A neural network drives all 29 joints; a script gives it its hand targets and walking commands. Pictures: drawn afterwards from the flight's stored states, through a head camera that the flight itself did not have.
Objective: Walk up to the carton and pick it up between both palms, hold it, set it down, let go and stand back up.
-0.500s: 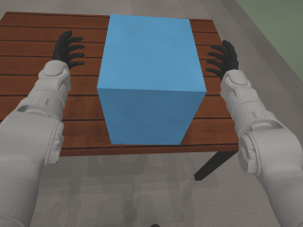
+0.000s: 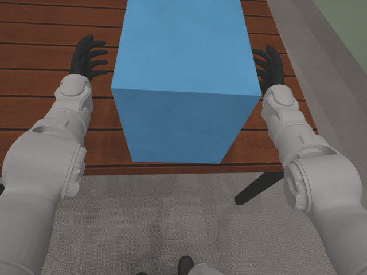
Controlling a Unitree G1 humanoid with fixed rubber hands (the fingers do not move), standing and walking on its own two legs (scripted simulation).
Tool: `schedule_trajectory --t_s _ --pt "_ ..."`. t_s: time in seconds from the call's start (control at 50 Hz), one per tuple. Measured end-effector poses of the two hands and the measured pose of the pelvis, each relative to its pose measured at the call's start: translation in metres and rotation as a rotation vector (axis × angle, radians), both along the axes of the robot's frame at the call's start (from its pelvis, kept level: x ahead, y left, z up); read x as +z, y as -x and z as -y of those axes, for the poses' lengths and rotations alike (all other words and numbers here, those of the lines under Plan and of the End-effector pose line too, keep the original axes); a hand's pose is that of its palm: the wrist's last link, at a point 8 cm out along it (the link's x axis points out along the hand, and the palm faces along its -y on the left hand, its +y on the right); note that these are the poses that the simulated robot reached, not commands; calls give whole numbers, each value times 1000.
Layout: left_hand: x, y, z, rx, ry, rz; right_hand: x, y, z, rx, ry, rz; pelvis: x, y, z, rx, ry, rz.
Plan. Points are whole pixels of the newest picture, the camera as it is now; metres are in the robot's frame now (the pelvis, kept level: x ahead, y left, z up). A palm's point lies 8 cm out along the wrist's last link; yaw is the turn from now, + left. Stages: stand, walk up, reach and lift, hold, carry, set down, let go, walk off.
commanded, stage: reach and lift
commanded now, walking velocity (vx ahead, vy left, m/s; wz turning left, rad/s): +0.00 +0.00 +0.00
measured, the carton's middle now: (180, 85) +0.53 -0.04 +0.04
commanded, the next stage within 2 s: none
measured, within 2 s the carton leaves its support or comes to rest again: neither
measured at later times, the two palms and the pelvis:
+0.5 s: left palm (100, 70) +0.52 +0.13 +0.10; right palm (258, 82) +0.47 -0.19 +0.10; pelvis +0.01 +0.01 +0.01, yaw -1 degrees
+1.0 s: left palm (102, 74) +0.51 +0.13 +0.10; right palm (257, 91) +0.46 -0.19 +0.10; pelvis +0.04 +0.02 +0.03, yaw -1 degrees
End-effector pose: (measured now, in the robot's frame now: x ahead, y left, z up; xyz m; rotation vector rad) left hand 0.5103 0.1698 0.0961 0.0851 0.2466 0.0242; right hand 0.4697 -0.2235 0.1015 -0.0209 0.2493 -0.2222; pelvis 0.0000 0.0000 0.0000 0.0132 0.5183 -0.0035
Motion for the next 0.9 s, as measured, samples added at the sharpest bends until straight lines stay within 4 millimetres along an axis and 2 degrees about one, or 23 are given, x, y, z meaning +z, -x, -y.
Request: schedule_trajectory --t_s 0.14,0.32,0.4,0.68,0.9 --pt "-1 -3 12 -20 10 3 -3 -4 -8 6 -6 -4 1 -2 0 0 4 -4" --pt "3 -4 32 -52 45 12 4 -8 -29 21 -11 15 5 -5 -2 -1 0 23" --pt "6 -5 38 -60 52 14 4 -7 -31 0 -10 11 8 -6 -4 -4 1 35" --pt "5 -4 38 -58 79 17 1 2 -33 -8 19 47 22 -14 -12 -12 1 130" --pt "0 -2 40 -43 110 33 -4 13 -35 -17 62 72 29 -33 -19 -15 11 218"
